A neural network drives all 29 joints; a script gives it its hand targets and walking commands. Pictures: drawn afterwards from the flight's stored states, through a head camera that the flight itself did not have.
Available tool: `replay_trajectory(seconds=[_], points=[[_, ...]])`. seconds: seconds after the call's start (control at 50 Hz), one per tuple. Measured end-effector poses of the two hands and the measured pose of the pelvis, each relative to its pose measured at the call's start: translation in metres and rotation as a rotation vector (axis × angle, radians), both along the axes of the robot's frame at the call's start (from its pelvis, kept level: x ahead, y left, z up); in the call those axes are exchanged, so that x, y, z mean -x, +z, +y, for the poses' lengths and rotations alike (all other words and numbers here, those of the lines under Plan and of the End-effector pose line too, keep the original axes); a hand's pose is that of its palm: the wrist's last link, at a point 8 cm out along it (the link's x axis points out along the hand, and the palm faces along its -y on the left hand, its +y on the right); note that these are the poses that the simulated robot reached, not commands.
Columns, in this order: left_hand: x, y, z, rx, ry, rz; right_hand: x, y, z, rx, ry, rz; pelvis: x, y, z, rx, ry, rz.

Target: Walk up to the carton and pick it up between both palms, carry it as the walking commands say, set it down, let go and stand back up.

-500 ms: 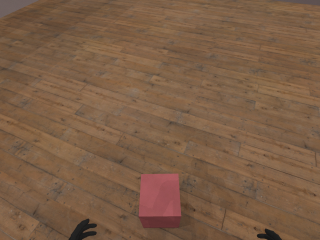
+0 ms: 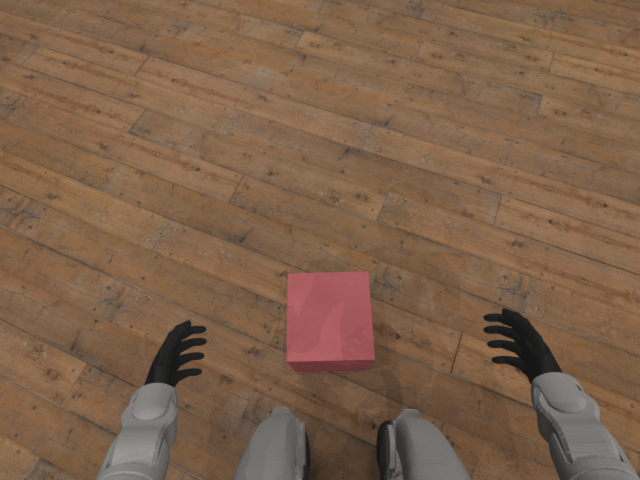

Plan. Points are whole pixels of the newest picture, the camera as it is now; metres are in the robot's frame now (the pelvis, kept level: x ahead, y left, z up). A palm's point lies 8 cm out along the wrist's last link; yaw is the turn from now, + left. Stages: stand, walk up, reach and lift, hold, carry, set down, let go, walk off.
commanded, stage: reach and lift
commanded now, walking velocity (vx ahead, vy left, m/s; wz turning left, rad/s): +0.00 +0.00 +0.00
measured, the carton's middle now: (329, 325) +0.40 +0.03 -0.60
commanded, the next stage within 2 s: none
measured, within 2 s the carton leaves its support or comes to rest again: neither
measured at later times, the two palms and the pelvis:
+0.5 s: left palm (211, 293) +0.36 +0.21 -0.15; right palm (473, 287) +0.37 -0.20 -0.15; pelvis -0.05 -0.01 -0.05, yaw -1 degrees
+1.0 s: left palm (235, 284) +0.40 +0.19 -0.23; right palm (447, 281) +0.41 -0.18 -0.23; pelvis -0.05 -0.01 -0.10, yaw -2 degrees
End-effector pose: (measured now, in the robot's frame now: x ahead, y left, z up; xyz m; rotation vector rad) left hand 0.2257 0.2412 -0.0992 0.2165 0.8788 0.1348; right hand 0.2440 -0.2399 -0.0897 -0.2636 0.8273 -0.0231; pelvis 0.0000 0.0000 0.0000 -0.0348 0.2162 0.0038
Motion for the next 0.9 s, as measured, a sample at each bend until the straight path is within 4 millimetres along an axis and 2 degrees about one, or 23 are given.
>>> replay_trajectory(seconds=[0.1, 0.2, 0.32, 0.4, 0.56, 0.64, 0.74, 0.9], points=[[-0.035, -0.01, -0.021, 0.006, -0.033, -0.064, -0.008, -0.021, -0.008, -0.013, 0.005, 0.0, 0.011, -0.012, -0.01, -0.014, -0.004, 0.093], [-0.057, -0.022, -0.022, 0.01, 0.008, -0.099, -0.03, -0.039, -0.005, -0.013, 0.021, -0.031, 0.024, -0.025, -0.019, -0.027, -0.007, 0.161], [-0.075, -0.036, -0.023, 0.046, 0.019, -0.122, -0.074, -0.045, 0.015, -0.017, 0.036, -0.105, 0.037, -0.038, -0.021, -0.03, -0.009, 0.217], [-0.097, -0.043, -0.025, 0.071, 0.015, -0.154, -0.102, -0.048, 0.032, -0.025, 0.046, -0.139, 0.043, -0.045, -0.018, -0.025, -0.011, 0.252], [-0.154, -0.061, -0.033, 0.11, 0.002, -0.206, -0.137, -0.071, 0.044, -0.035, -0.003, -0.142, 0.045, -0.056, -0.005, -0.006, -0.016, 0.35], [-0.175, -0.073, -0.035, 0.112, 0.005, -0.228, -0.154, -0.082, 0.05, -0.047, -0.011, -0.168, 0.043, -0.061, -0.002, 0.0, -0.02, 0.414], [-0.183, -0.089, -0.036, 0.108, 0.021, -0.229, -0.169, -0.093, 0.054, -0.068, -0.017, -0.201, 0.038, -0.066, -0.001, 0.001, -0.024, 0.483], [-0.179, -0.105, -0.047, 0.119, 0.047, -0.231, -0.163, -0.117, 0.049, -0.105, -0.036, -0.188, 0.04, -0.076, -0.006, -0.017, -0.044, 0.558]])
